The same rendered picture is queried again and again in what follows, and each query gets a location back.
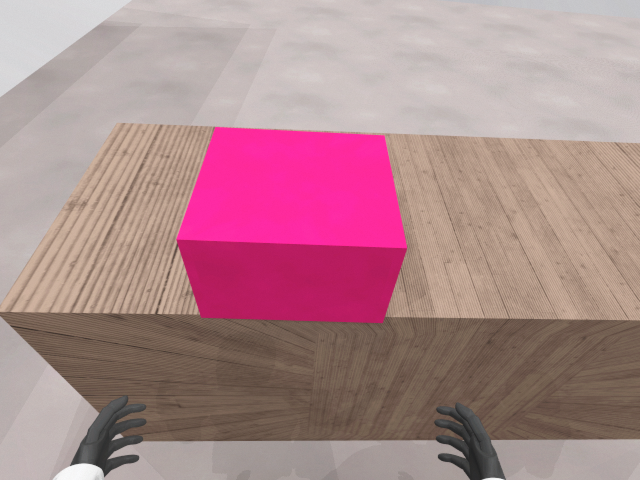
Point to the robot left hand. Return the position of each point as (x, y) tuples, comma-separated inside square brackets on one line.
[(97, 447)]

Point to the robot right hand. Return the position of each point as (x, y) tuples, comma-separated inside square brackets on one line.
[(481, 460)]

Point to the pedestal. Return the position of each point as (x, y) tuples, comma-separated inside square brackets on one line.
[(518, 297)]

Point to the carton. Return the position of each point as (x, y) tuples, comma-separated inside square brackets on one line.
[(293, 225)]

